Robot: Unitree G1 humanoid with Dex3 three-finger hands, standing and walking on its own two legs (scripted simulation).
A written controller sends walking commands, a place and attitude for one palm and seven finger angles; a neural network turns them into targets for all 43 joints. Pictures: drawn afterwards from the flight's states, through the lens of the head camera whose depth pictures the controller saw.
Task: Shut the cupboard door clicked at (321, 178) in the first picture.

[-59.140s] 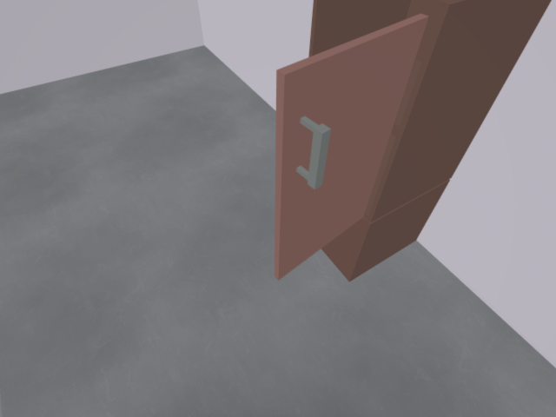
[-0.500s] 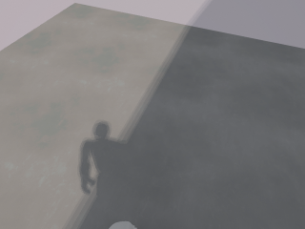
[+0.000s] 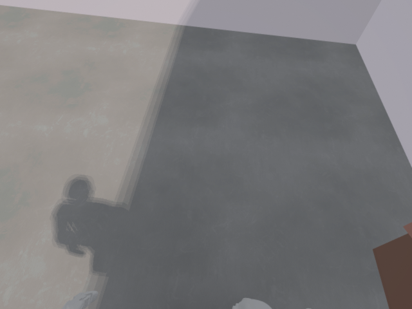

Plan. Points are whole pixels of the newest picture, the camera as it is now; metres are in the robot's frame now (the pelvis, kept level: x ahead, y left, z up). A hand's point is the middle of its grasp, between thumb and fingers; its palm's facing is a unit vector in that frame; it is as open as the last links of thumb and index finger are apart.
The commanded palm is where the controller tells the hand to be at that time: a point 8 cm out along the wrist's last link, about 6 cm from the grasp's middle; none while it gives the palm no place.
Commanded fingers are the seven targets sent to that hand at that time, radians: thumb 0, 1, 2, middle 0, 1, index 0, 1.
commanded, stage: turn to face it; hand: left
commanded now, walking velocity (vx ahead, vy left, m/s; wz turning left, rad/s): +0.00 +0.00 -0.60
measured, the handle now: out of the picture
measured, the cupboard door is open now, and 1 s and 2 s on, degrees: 23 23 23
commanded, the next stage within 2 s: take the last steps up to it in 1.90 s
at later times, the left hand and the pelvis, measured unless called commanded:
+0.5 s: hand (128, 301) +0.15 +0.18 -0.18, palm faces -0.24 -0.95 -0.19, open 7.4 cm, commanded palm none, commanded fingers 0.00 0.90 0.90 -0.20 -0.30 -0.20 -0.30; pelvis +0.02 +0.01 -0.01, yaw -16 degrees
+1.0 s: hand (173, 261) +0.23 +0.09 -0.16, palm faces -0.56 -0.78 -0.28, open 7.4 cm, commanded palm none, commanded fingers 0.00 0.90 0.90 -0.20 -0.30 -0.20 -0.30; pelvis +0.01 -0.01 -0.02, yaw -35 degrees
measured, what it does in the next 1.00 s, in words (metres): steps on the spot, turning right: right foot, then left foot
